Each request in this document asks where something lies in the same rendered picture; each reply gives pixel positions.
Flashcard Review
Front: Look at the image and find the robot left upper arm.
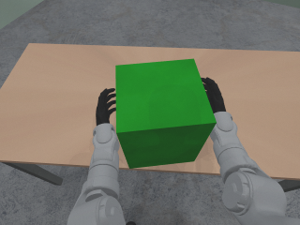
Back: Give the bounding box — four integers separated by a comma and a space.
67, 195, 126, 225

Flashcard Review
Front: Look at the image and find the robot right upper arm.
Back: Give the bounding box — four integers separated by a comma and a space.
221, 171, 300, 225

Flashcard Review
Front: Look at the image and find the right robot hand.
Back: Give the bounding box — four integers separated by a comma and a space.
201, 77, 226, 113

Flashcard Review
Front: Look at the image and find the left robot forearm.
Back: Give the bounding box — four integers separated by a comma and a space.
73, 123, 120, 208

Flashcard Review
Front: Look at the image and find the right robot forearm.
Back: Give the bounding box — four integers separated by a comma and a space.
209, 112, 287, 209

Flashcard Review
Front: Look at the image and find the table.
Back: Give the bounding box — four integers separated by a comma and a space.
0, 43, 300, 192

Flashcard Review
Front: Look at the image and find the carton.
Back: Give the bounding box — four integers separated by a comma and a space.
115, 58, 217, 169

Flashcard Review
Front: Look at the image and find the left robot hand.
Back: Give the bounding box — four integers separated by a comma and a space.
96, 88, 116, 126

